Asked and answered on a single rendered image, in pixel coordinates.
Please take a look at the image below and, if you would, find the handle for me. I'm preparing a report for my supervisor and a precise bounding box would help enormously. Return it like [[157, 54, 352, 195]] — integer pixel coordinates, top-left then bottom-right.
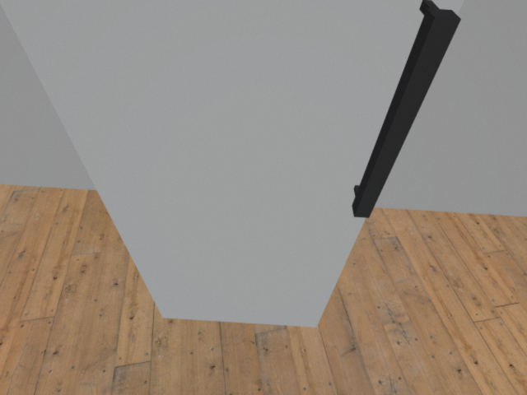
[[352, 0, 461, 218]]

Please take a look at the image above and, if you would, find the fridge door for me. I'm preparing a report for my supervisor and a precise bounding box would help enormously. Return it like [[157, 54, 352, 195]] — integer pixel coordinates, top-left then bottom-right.
[[0, 0, 464, 328]]

